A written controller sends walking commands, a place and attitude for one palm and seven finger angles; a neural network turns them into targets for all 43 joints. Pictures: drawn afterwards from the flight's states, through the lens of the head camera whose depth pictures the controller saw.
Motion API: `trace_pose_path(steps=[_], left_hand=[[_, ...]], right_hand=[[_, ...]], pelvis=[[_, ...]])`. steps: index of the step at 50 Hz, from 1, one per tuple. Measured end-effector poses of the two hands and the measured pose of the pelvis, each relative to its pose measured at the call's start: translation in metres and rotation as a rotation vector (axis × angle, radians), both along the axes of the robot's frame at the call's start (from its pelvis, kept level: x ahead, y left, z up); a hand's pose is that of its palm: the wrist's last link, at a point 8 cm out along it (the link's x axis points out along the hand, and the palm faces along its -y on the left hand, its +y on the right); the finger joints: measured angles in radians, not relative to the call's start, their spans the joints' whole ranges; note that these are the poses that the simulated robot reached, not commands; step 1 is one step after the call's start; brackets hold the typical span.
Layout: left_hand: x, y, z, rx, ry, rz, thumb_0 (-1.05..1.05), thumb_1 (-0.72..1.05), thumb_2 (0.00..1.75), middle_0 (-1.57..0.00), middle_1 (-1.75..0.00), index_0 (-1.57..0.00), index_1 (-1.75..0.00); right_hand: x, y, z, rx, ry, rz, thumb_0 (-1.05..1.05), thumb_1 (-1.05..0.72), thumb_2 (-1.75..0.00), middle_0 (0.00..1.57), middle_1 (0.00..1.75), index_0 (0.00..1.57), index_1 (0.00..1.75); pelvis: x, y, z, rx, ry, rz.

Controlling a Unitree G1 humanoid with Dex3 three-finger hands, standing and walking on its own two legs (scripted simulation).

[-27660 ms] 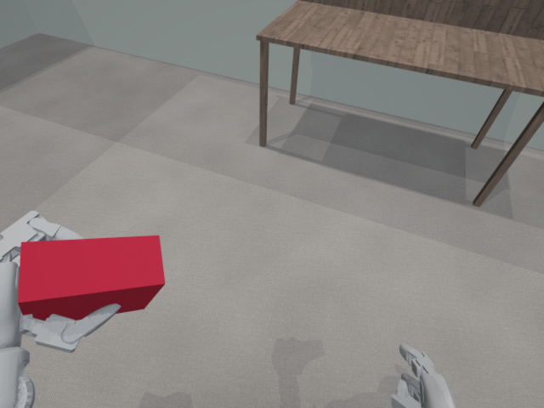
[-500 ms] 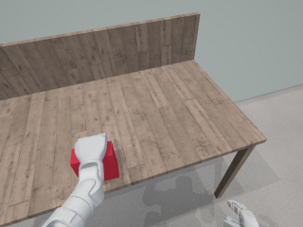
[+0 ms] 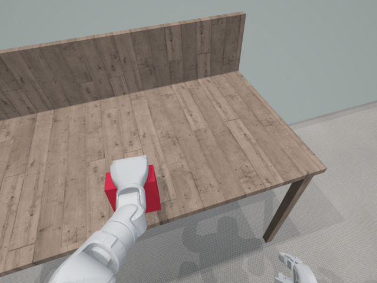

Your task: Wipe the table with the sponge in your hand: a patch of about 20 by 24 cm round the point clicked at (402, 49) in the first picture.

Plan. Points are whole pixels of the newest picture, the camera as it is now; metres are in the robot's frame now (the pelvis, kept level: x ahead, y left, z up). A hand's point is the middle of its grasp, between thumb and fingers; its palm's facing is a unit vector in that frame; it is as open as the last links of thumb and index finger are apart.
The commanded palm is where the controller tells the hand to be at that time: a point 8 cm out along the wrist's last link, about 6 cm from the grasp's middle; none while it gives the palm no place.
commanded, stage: slide across to the third lane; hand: left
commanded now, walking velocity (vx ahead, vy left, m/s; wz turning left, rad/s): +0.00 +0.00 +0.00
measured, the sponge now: (136, 196) +0.34 +0.18 -0.06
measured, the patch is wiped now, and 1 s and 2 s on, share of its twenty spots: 0.85 0.90 1.00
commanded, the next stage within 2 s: wipe forward along the third lane in 0.06 s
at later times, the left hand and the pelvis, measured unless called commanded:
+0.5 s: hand (136, 178) +0.37 +0.18 -0.02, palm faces -0.12 +0.00 -0.99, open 9.9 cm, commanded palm +0.36 +0.17 +0.02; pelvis -0.01 +0.00 +0.00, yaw +0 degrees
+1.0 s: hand (138, 163) +0.42 +0.19 -0.02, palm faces -0.12 +0.02 -0.99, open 9.9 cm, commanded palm +0.41 +0.18 +0.01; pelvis -0.02 +0.00 -0.02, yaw -2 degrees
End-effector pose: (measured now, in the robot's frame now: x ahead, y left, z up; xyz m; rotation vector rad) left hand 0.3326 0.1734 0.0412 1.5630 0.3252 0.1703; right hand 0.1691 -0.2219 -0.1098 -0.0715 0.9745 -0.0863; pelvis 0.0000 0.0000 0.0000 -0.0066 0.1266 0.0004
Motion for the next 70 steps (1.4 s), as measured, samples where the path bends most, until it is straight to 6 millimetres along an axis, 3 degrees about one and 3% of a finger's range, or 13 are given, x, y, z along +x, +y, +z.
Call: trace_pose_path(steps=[13, 27, 45, 52, 70], left_hand=[[0.002, 0.0, -0.003, -0.01, 0.005, 0.015, 0.0, -0.47, 1.04, -0.73, -1.36, -0.74, -1.37], [0.027, -0.001, -0.002, 0.014, 0.021, 0.011, -0.01, -0.51, 1.06, -0.75, -1.34, -0.78, -1.33], [0.062, 0.005, -0.001, 0.023, 0.018, 0.04, 0.0, -0.53, 1.08, -0.77, -1.34, -0.79, -1.32], [0.074, 0.006, -0.002, 0.037, 0.021, 0.034, 0.0, -0.54, 1.08, -0.77, -1.34, -0.8, -1.32], [0.108, 0.021, -0.001, 0.026, 0.021, 0.065, 0.0, -0.54, 1.09, -0.77, -1.33, -0.8, -1.32]], right_hand=[[-0.021, -0.02, -0.001, -0.039, 0.042, -0.055, 0.01, -0.91, -0.89, 0.2, 0.3, 0.2, 0.3], [-0.028, -0.016, -0.01, -0.06, 0.041, -0.049, 0.01, -0.91, -0.89, 0.2, 0.3, 0.2, 0.3], [-0.114, -0.035, -0.029, -0.111, 0.191, -0.153, 0.01, -0.91, -0.89, 0.2, 0.3, 0.2, 0.3], [-0.137, -0.037, -0.031, -0.123, 0.223, -0.177, 0.01, -0.91, -0.89, 0.2, 0.3, 0.2, 0.3], [-0.144, -0.024, -0.034, -0.126, 0.229, -0.174, 0.0, -0.91, -0.89, 0.2, 0.3, 0.2, 0.3]], pelvis=[[0.002, -0.003, 0.002, 0.001, 0.005, -0.015], [-0.008, -0.002, -0.006, -0.001, 0.061, -0.008], [-0.022, 0.002, -0.017, -0.009, 0.129, -0.028], [-0.024, 0.005, -0.02, -0.012, 0.152, -0.031], [-0.021, 0.015, -0.028, -0.027, 0.213, -0.037]])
